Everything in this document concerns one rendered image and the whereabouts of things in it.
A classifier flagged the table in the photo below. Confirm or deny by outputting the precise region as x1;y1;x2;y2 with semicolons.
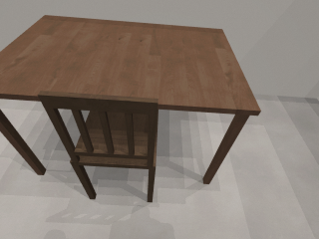
0;15;261;184

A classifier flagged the chair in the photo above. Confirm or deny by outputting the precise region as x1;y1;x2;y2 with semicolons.
38;91;159;203

